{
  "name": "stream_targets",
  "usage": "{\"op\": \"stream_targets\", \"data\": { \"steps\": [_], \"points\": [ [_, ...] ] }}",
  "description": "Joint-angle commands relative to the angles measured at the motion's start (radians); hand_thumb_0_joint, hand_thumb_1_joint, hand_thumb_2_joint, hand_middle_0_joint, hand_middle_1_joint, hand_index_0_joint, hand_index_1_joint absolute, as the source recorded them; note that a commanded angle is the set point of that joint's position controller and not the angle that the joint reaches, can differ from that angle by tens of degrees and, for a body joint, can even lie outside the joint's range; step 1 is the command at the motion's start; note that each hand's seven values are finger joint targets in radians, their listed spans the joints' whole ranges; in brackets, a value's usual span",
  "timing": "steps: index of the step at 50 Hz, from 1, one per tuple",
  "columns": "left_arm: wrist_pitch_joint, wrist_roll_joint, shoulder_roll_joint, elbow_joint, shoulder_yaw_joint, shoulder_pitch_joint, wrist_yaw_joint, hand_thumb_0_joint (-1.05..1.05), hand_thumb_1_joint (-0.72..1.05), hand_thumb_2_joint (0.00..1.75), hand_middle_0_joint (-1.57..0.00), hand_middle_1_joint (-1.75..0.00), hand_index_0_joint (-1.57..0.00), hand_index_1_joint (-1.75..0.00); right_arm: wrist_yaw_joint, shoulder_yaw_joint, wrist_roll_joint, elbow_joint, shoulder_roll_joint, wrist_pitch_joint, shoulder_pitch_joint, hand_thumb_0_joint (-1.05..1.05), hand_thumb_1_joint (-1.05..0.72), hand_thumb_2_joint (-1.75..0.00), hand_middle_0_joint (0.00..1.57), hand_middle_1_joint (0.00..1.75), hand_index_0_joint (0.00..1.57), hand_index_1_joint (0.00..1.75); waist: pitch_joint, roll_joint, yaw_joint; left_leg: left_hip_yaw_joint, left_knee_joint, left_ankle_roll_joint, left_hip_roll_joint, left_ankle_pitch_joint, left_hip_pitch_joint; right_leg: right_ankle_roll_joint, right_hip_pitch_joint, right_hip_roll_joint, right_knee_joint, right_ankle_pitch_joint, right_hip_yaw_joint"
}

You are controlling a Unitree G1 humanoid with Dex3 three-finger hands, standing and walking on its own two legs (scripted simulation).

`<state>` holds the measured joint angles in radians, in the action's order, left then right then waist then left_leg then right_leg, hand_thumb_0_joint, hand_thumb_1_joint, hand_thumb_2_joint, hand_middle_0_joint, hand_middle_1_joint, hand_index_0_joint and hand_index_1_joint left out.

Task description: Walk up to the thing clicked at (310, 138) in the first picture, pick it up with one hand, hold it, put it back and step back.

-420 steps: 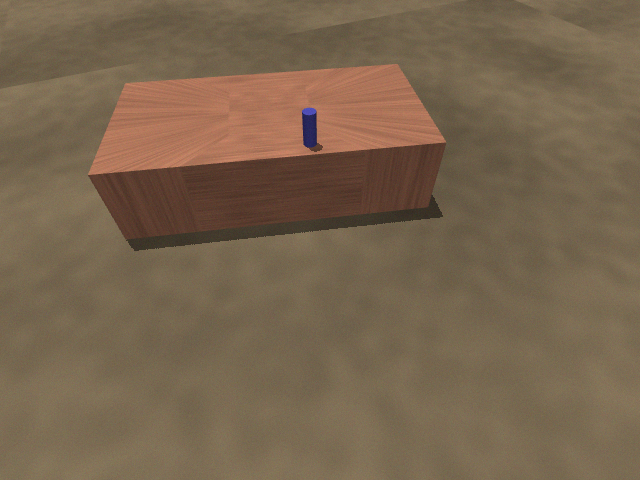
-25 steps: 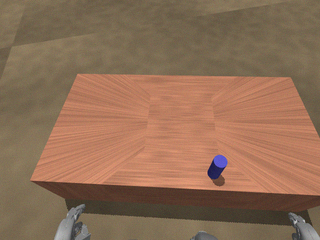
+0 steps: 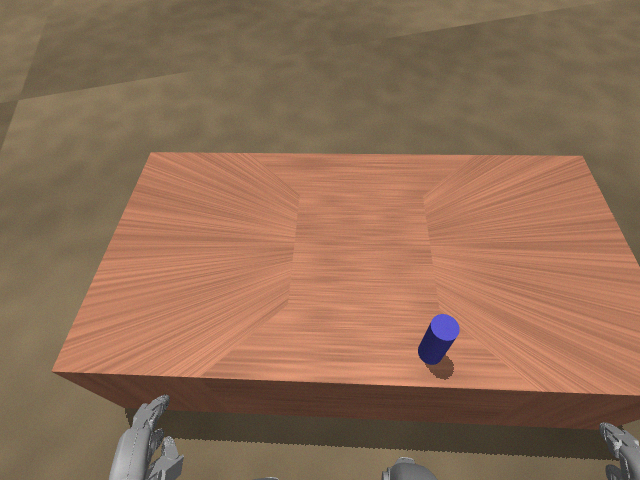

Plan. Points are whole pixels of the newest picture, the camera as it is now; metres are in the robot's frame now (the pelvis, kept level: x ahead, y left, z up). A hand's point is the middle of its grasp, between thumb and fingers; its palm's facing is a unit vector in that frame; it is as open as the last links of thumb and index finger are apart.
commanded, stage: go down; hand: right
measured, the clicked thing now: (437, 340) +0.40 -0.19 -0.30
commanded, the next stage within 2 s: approach in 1.88 s
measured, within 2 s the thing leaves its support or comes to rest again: neither
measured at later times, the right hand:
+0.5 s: hand (617, 425) +0.21 -0.33 -0.06, palm faces +0.13 +0.96 -0.26, open 17.4 cm
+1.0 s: hand (631, 360) +0.28 -0.36 -0.03, palm faces +0.13 +0.98 -0.17, open 17.4 cm
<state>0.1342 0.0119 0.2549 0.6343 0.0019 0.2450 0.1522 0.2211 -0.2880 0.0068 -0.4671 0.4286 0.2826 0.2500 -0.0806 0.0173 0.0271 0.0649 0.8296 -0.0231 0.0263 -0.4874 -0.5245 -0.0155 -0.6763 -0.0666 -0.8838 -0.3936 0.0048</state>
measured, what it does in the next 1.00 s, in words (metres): stands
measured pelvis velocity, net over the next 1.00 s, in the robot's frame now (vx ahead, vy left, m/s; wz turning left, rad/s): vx -0.03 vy -0.01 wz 0.02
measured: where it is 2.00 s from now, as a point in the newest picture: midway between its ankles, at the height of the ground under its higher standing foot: outside the picture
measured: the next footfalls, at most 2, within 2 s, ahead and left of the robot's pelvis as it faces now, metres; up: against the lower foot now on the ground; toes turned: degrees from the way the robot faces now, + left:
none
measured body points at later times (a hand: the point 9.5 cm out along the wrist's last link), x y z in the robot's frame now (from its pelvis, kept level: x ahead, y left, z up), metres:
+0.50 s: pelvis -0.01 +0.00 -0.01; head +0.04 -0.02 +0.44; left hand +0.13 +0.27 -0.09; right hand +0.20 -0.38 -0.04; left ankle -0.05 +0.13 -0.70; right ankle +0.02 -0.13 -0.70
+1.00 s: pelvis -0.03 -0.01 -0.01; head +0.05 -0.03 +0.43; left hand +0.05 +0.28 -0.10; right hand +0.27 -0.41 -0.01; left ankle -0.05 +0.13 -0.70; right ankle +0.02 -0.13 -0.70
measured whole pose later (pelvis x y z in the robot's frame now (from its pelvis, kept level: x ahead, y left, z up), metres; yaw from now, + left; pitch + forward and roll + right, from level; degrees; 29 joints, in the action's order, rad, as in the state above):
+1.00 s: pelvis -0.03 -0.01 -0.01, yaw +1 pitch +13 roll +3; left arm 0.14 -0.01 0.29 0.68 0.03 0.32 0.14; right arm 0.47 -0.53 -0.05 -0.98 0.68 -0.08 -0.28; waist -0.06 0.00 0.06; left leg 0.05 0.89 -0.03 0.01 -0.46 -0.65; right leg -0.01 -0.80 -0.08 -0.94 -0.37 0.00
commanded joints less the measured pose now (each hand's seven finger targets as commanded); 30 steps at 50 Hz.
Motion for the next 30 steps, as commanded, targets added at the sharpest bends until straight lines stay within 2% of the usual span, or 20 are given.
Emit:
{"op": "stream_targets", "data": {
  "steps": [1,2,4,6,7,9,11,12,14,15,16,19,20,21,23,25,26,27,29,30],
  "points": [
    [0.056,0.003,0.158,-0.133,-0.062,-0.002,0.023,0.00,0.90,0.90,-0.19,-0.30,-0.20,-0.29,-0.001,-0.109,-0.004,0.189,0.264,-0.019,0.001,0.00,0.55,-0.05,0.04,0.05,0.04,0.05,-0.184,0.074,-0.007,-0.009,-0.103,0.020,-0.031,0.345,-0.029,0.037,0.222,0.043,0.075,0.297,0.004],
    [0.059,0.004,0.151,-0.137,-0.055,-0.012,0.025,0.00,0.91,0.89,-0.19,-0.29,-0.20,-0.29,0.003,-0.106,-0.011,0.159,0.245,-0.013,0.020,0.00,0.54,-0.05,0.04,0.05,0.04,0.05,-0.179,0.042,-0.002,-0.004,-0.096,0.019,-0.035,0.336,-0.041,0.039,0.207,0.040,0.072,0.289,0.009],
    [0.060,0.003,0.157,-0.138,-0.060,-0.002,0.030,0.00,0.90,0.90,-0.20,-0.30,-0.20,-0.30,0.004,-0.126,-0.011,0.221,0.279,-0.009,0.009,0.00,0.54,-0.05,0.04,0.05,0.04,0.05,-0.197,0.072,-0.005,-0.007,-0.094,0.018,-0.031,0.352,-0.037,0.038,0.213,0.043,0.061,0.302,0.007],
    [0.065,0.004,0.150,-0.143,-0.058,-0.008,0.032,0.00,0.91,0.89,-0.19,-0.30,-0.20,-0.29,0.009,-0.107,-0.012,0.203,0.245,0.001,0.048,0.00,0.53,-0.05,0.04,0.05,0.04,0.05,-0.177,0.058,-0.007,-0.001,-0.088,0.021,-0.036,0.320,-0.050,0.036,0.193,0.041,0.066,0.276,0.012],
    [0.065,0.004,0.152,-0.144,-0.058,-0.004,0.032,0.00,0.91,0.89,-0.19,-0.30,-0.20,-0.29,0.007,-0.135,-0.017,0.254,0.279,0.000,0.027,0.00,0.54,-0.05,0.05,0.05,0.04,0.05,-0.182,0.099,-0.016,-0.002,-0.088,0.025,-0.034,0.310,-0.048,0.034,0.193,0.043,0.067,0.270,0.012],
    [0.069,0.004,0.150,-0.151,-0.055,-0.014,0.036,0.00,0.90,0.90,-0.19,-0.30,-0.20,-0.30,0.012,-0.095,-0.016,0.212,0.226,0.011,0.050,0.00,0.53,-0.05,0.04,0.05,0.04,0.05,-0.176,0.059,0.004,0.004,-0.080,0.026,-0.039,0.281,-0.071,0.037,0.187,0.038,0.067,0.244,0.020],
    [0.073,0.003,0.164,-0.145,-0.065,0.003,0.042,0.00,0.91,0.89,-0.19,-0.30,-0.20,-0.29,0.006,-0.155,-0.022,0.303,0.311,-0.001,-0.039,0.00,0.52,-0.05,0.05,0.05,0.05,0.05,-0.213,0.112,0.003,0.002,-0.071,0.029,-0.036,0.294,-0.066,0.033,0.208,0.037,0.063,0.262,0.025],
    [0.076,0.002,0.162,-0.143,-0.062,0.002,0.046,0.00,0.91,0.90,-0.19,-0.30,-0.20,-0.29,0.003,-0.158,-0.021,0.294,0.319,-0.005,-0.046,0.00,0.54,-0.05,0.05,0.05,0.05,0.05,-0.206,0.089,0.007,-0.001,-0.075,0.025,-0.035,0.305,-0.066,0.035,0.202,0.039,0.056,0.261,0.023],
    [0.082,0.001,0.160,-0.137,-0.057,0.003,0.049,0.00,0.91,0.89,-0.19,-0.30,-0.20,-0.29,0.006,-0.149,-0.026,0.274,0.307,-0.013,-0.085,0.00,0.55,-0.04,0.05,0.05,0.05,0.05,-0.161,0.087,0.020,-0.003,-0.073,0.025,-0.035,0.261,-0.094,0.035,0.181,0.037,0.063,0.213,0.027],
    [0.087,0.000,0.161,-0.134,-0.058,0.004,0.054,0.00,0.91,0.89,-0.20,-0.30,-0.20,-0.29,0.008,-0.171,-0.034,0.284,0.337,-0.026,-0.128,0.00,0.55,-0.04,0.05,0.05,0.05,0.05,-0.191,0.100,0.025,-0.004,-0.068,0.026,-0.032,0.273,-0.086,0.035,0.188,0.037,0.060,0.223,0.030],
    [0.088,-0.001,0.169,-0.122,-0.057,0.001,0.054,0.00,0.91,0.89,-0.20,-0.30,-0.20,-0.29,0.011,-0.191,-0.042,0.271,0.359,-0.038,-0.174,0.00,0.53,-0.05,0.05,0.05,0.05,0.05,-0.173,0.115,0.020,-0.005,-0.073,0.027,-0.031,0.242,-0.094,0.034,0.188,0.035,0.067,0.191,0.030],
    [0.092,-0.002,0.178,-0.106,-0.055,0.008,0.061,0.00,0.92,0.89,-0.20,-0.30,-0.20,-0.29,0.038,-0.213,-0.055,0.214,0.400,-0.066,-0.243,0.00,0.53,-0.03,0.06,0.04,0.05,0.04,-0.179,0.105,0.023,-0.010,-0.083,0.024,-0.027,0.253,-0.074,0.035,0.191,0.038,0.070,0.191,0.029],
    [0.093,-0.002,0.179,-0.104,-0.054,0.008,0.063,0.00,0.91,0.89,-0.20,-0.30,-0.20,-0.29,0.051,-0.199,-0.060,0.186,0.381,-0.071,-0.247,0.00,0.54,-0.04,0.05,0.05,0.05,0.05,-0.184,0.103,0.025,-0.009,-0.082,0.025,-0.029,0.249,-0.076,0.035,0.200,0.036,0.075,0.187,0.029],
    [0.092,-0.002,0.184,-0.099,-0.054,0.008,0.061,0.00,0.91,0.89,-0.20,-0.30,-0.20,-0.29,0.063,-0.210,-0.060,0.154,0.399,-0.075,-0.261,0.00,0.55,-0.05,0.05,0.05,0.05,0.05,-0.197,0.113,0.020,-0.008,-0.083,0.028,-0.031,0.251,-0.077,0.033,0.212,0.036,0.079,0.197,0.030],
    [0.089,-0.003,0.189,-0.089,-0.054,0.008,0.057,0.00,0.91,0.89,-0.20,-0.30,-0.21,-0.30,0.094,-0.201,-0.072,0.073,0.382,-0.084,-0.295,0.00,0.50,-0.05,0.06,0.05,0.05,0.05,-0.169,0.116,0.022,-0.001,-0.089,0.031,-0.033,0.241,-0.081,0.032,0.209,0.033,0.088,0.190,0.033],
    [0.085,-0.005,0.195,-0.076,-0.058,0.021,0.052,0.00,0.91,0.89,-0.20,-0.30,-0.21,-0.30,0.115,-0.218,-0.071,0.028,0.415,-0.097,-0.335,0.00,0.52,-0.05,0.05,0.05,0.05,0.05,-0.196,0.120,0.011,0.002,-0.085,0.031,-0.035,0.280,-0.067,0.030,0.226,0.031,0.087,0.241,0.035],
    [0.083,-0.007,0.187,-0.080,-0.054,0.023,0.047,0.00,0.91,0.90,-0.20,-0.30,-0.21,-0.30,0.131,-0.205,-0.075,-0.019,0.383,-0.101,-0.317,0.00,0.51,-0.05,0.06,0.05,0.05,0.05,-0.199,0.099,0.013,0.005,-0.083,0.032,-0.036,0.282,-0.066,0.033,0.221,0.029,0.086,0.250,0.038],
    [0.081,-0.007,0.196,-0.083,-0.057,0.025,0.043,0.00,0.90,0.90,-0.20,-0.30,-0.20,-0.30,0.136,-0.228,-0.075,0.006,0.432,-0.116,-0.365,0.00,0.52,-0.05,0.05,0.05,0.05,0.05,-0.185,0.119,0.004,0.008,-0.085,0.035,-0.039,0.273,-0.069,0.029,0.218,0.028,0.097,0.248,0.038],
    [0.076,-0.010,0.196,-0.073,-0.058,0.038,0.035,0.00,0.90,0.90,-0.20,-0.30,-0.20,-0.30,0.155,-0.231,-0.073,-0.090,0.425,-0.138,-0.375,0.00,0.54,-0.05,0.05,0.05,0.05,0.05,-0.201,0.107,0.000,0.013,-0.076,0.038,-0.042,0.272,-0.077,0.028,0.229,0.020,0.099,0.268,0.047],
    [0.073,-0.010,0.198,-0.081,-0.058,0.037,0.030,0.00,0.90,0.90,-0.20,-0.30,-0.20,-0.30,0.159,-0.246,-0.074,-0.075,0.453,-0.158,-0.396,0.00,0.53,-0.05,0.05,0.05,0.05,0.05,-0.186,0.115,-0.004,0.009,-0.080,0.038,-0.041,0.274,-0.069,0.029,0.208,0.024,0.100,0.263,0.041]
  ]
}}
